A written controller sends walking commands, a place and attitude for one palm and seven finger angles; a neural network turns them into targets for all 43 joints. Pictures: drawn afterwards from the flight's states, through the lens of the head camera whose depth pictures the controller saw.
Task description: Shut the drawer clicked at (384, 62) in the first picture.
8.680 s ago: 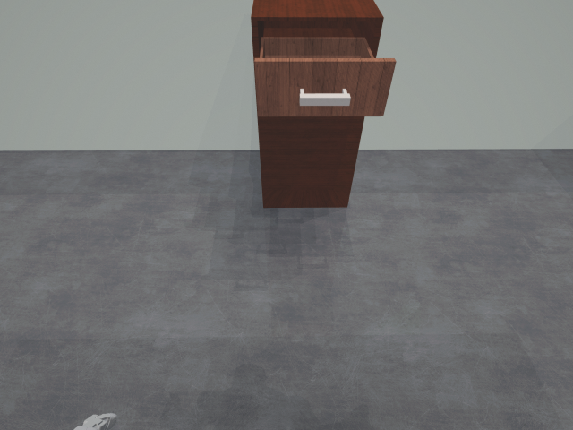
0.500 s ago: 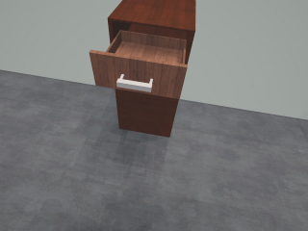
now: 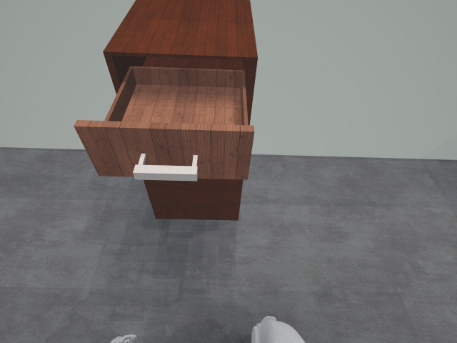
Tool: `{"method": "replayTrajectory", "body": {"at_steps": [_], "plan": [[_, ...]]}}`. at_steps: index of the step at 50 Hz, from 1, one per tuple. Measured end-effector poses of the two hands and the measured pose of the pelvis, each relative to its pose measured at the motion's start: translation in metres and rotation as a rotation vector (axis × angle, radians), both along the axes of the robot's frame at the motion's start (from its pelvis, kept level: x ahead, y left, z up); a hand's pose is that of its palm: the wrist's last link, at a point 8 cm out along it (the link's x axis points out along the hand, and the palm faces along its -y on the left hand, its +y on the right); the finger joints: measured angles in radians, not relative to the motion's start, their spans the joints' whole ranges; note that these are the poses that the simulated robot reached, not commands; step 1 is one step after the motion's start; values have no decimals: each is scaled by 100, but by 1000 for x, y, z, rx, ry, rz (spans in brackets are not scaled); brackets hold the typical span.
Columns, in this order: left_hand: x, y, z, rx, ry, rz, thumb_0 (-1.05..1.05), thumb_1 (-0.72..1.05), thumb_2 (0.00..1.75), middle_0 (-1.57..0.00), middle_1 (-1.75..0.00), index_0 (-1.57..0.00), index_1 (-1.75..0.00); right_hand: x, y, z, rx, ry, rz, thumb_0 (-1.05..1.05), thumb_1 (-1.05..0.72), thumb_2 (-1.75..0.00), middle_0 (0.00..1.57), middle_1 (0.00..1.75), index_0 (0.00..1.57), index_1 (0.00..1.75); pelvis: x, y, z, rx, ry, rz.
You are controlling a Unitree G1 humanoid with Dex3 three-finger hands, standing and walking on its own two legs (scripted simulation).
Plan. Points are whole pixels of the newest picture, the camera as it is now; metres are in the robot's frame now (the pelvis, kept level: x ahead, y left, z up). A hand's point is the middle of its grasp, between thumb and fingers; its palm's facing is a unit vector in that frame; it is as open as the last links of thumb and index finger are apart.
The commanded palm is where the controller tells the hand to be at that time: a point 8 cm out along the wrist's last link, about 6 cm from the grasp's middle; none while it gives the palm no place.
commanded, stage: take the last steps up to it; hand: left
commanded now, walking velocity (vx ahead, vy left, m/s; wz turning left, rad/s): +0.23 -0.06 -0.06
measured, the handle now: (167, 165) +0.47 +0.14 +0.01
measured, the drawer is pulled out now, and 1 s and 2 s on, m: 0.29 0.29 0.29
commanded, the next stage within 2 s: come to a stop and stand still in 0.22 s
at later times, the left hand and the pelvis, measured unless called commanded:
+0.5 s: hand out of the picture +0.12 +0.14 -0.17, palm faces +0.07 -0.98 -0.16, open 7.4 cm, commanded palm none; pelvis +0.15 -0.01 +0.01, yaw -2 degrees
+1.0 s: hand out of the picture +0.15 +0.13 -0.15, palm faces +0.00 -0.95 -0.30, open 7.4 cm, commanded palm none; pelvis +0.10 -0.07 +0.01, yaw -3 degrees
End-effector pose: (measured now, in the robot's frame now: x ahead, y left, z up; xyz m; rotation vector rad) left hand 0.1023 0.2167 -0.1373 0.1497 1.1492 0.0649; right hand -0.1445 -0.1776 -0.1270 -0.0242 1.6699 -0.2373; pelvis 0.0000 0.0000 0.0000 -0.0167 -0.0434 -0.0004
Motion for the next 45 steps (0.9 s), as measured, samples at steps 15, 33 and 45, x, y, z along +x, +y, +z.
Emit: {"method": "replayTrajectory", "body": {"at_steps": [15,33,45], "plan": [[26,-14,11,86,130,84,-1,94,90,-20,-30,-20,-29,232,-63,-14,-19,-302,59,1,-91,-90,20,30,20,30,104,-31,8,10,17,-6],[33,-25,-6,13,312,118,0,91,90,-20,-30,-20,-29,382,-46,-5,-59,-476,139,0,-93,-90,20,30,20,30,155,-14,5,43,14,-63],[50,-25,21,177,123,75,0,91,90,-20,-29,-19,-29,315,-112,-30,-28,-405,75,0,-92,-90,20,30,20,30,110,-58,0,55,-3,-45]]}}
